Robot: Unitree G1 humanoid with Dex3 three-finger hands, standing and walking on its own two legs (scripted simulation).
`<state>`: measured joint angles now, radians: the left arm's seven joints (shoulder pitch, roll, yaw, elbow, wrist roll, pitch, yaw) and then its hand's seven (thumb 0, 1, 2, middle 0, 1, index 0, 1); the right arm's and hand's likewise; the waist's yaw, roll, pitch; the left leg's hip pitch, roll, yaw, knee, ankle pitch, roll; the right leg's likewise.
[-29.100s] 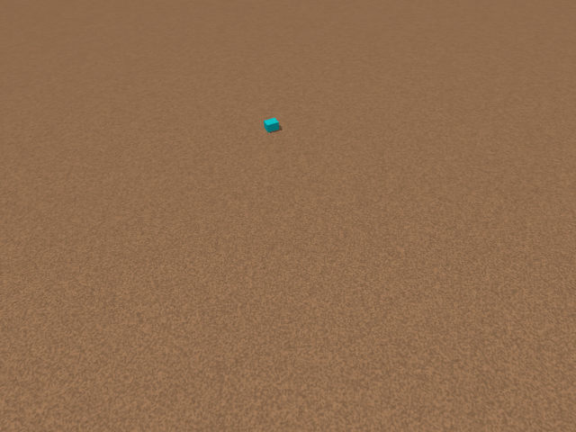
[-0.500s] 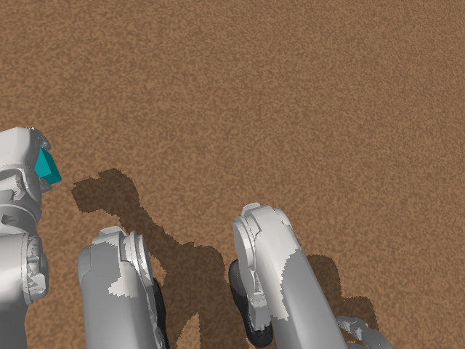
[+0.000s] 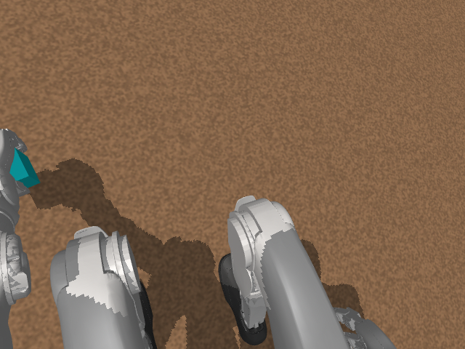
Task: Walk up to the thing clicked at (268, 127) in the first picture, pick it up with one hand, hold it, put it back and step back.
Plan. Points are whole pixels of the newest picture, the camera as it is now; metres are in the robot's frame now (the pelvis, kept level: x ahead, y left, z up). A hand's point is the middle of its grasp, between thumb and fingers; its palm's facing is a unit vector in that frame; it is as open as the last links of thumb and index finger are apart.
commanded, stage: rest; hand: left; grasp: from above
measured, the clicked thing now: (5, 175) +0.44 +0.34 -0.22
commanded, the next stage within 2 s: open in 1.58 s
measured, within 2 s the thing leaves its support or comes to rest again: rests again in 1.30 s
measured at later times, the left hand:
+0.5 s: hand (18, 174) +0.44 +0.32 -0.23, palm faces -0.38 -0.23 -0.90, open 8.4 cm
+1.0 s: hand (23, 175) +0.44 +0.32 -0.25, palm faces -0.38 -0.23 -0.89, open 8.4 cm
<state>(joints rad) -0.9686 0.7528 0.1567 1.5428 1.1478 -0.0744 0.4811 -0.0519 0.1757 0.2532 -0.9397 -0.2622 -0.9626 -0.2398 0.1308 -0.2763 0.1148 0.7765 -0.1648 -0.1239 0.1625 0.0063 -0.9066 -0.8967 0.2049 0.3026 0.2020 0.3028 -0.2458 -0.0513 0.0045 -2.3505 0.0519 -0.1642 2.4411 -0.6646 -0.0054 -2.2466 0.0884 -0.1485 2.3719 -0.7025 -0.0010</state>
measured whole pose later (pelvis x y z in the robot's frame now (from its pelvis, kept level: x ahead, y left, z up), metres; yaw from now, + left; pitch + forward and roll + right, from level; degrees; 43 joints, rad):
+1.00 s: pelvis +0.00 +0.01 -0.02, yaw -5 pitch +27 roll -13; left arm -1.00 0.92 0.21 1.73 1.14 -0.10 0.63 -0.05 0.14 0.28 -0.97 -0.24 -1.00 -0.21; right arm 0.11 -0.31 0.25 0.75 -0.23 -0.25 0.26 0.01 -0.90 -0.90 0.20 0.30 0.20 0.30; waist -0.33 -0.12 0.12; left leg -2.35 0.06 -0.25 2.53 -0.69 0.00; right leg -2.22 0.12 -0.21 2.40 -0.70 0.02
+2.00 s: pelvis -0.01 +0.01 -0.01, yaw -6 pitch +25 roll -15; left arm -1.05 1.02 0.17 1.79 1.13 -0.11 0.66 -0.01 0.12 0.42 -0.74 -0.44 -0.74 -0.44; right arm 0.10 -0.34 0.33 0.69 -0.24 -0.31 0.29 0.01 -0.90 -0.90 0.20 0.30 0.20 0.30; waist -0.37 -0.17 0.18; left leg -2.33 0.06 -0.29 2.54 -0.69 0.01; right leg -2.19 0.13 -0.24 2.37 -0.68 0.04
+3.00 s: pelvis +0.00 +0.01 +0.00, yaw -6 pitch +27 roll -15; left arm -0.96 0.95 0.17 1.55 1.11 -0.09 0.58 0.00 -0.37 0.87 -0.19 -0.89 -0.20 -0.88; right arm 0.14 -0.33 0.29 0.70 -0.22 -0.29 0.29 0.01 -0.89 -0.89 0.21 0.30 0.20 0.30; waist -0.33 -0.14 0.14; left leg -2.33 0.05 -0.29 2.51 -0.69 -0.01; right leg -2.18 0.12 -0.24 2.35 -0.68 0.02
